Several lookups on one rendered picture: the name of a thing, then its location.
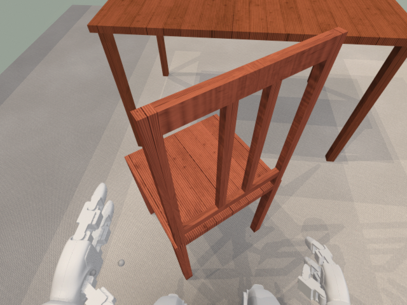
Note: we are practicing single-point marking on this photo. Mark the table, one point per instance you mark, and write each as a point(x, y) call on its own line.
point(369, 22)

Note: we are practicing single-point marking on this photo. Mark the robot right shin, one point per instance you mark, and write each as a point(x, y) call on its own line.
point(257, 286)

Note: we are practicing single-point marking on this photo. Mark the right robot hand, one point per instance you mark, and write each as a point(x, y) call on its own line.
point(328, 282)

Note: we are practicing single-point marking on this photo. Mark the left robot hand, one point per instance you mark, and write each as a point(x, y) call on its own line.
point(82, 253)

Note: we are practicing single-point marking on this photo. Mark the right robot thigh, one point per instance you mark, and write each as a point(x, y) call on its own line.
point(258, 296)

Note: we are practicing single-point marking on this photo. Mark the chair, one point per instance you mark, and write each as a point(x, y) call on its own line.
point(200, 176)

